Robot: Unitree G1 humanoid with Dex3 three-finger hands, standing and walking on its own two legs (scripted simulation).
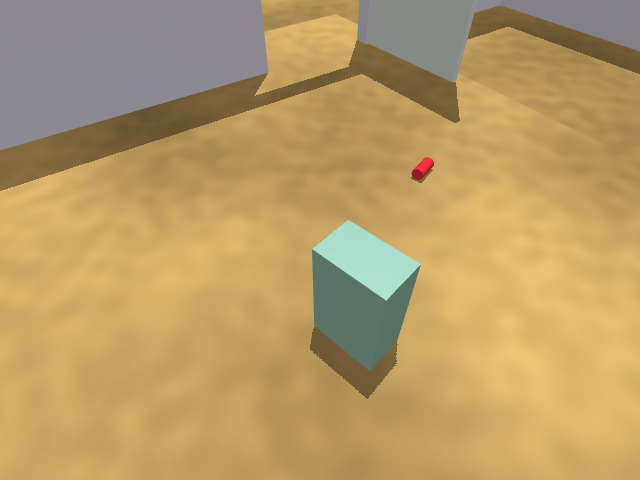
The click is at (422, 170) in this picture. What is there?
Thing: lying can
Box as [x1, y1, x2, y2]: [412, 157, 433, 179]
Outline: 430,158 424,158 412,171 412,175 414,178 420,179 433,165 433,161
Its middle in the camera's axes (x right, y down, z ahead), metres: +0.55 -0.42 +1.99
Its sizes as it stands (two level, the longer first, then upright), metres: 0.127 0.062 0.062
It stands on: the floor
